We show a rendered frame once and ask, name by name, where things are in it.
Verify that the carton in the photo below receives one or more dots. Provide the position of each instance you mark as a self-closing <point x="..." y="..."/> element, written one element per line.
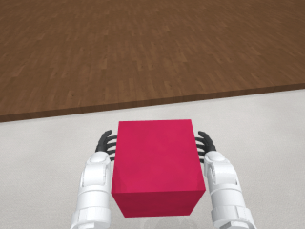
<point x="156" y="170"/>

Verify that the right robot hand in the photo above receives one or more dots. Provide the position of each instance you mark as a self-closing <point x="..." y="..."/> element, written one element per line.
<point x="207" y="147"/>

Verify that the robot right forearm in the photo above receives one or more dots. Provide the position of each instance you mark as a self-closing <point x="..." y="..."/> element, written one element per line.
<point x="229" y="209"/>

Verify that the robot left forearm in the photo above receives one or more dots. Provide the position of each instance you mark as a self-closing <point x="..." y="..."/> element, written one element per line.
<point x="93" y="198"/>

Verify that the left robot hand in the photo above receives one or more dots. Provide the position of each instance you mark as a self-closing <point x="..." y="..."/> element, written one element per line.
<point x="103" y="146"/>

